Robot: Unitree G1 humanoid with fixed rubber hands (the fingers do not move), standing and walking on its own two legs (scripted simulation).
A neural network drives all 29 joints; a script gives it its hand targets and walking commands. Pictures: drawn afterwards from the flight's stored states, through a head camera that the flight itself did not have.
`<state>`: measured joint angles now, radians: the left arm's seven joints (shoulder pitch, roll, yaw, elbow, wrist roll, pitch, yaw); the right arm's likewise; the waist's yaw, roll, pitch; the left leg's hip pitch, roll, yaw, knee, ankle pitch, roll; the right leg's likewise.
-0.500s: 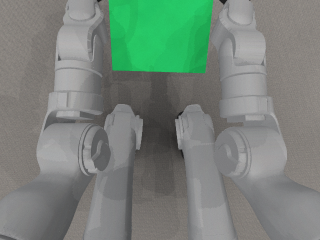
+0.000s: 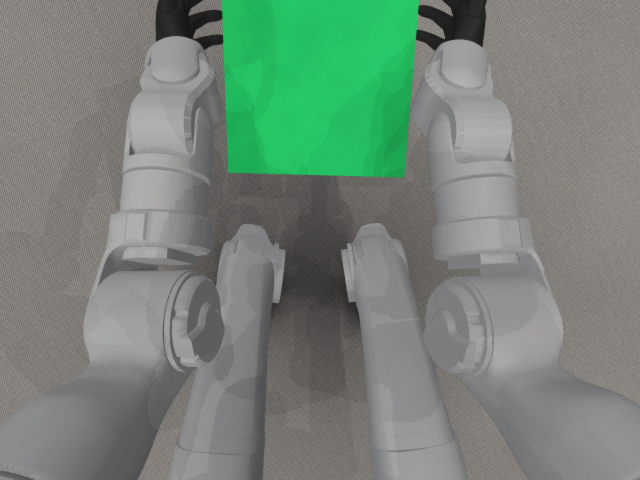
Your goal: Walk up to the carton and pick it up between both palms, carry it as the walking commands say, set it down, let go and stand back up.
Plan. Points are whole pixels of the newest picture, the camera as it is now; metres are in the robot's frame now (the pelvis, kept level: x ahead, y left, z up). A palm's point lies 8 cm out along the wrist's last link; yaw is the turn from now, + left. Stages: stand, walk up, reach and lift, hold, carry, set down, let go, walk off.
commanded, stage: reach and lift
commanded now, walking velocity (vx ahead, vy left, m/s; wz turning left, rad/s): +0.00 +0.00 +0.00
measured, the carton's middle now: (319, 56) +0.54 +0.00 -0.17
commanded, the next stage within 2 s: none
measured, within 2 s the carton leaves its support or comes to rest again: neither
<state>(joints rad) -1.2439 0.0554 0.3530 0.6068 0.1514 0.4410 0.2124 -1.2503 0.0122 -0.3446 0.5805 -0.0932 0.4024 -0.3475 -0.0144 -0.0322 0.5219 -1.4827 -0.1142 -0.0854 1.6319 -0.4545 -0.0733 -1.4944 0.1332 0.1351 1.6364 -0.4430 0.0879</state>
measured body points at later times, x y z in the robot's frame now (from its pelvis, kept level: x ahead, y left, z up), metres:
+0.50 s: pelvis +0.01 +0.00 +0.06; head +0.29 +0.00 +0.39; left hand +0.51 +0.14 -0.02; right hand +0.51 -0.13 -0.01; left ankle +0.15 +0.13 -0.51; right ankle +0.16 -0.13 -0.51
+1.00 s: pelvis +0.02 +0.00 +0.11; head +0.25 +0.00 +0.49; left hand +0.49 +0.14 +0.06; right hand +0.49 -0.13 +0.07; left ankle +0.15 +0.13 -0.51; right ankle +0.16 -0.13 -0.51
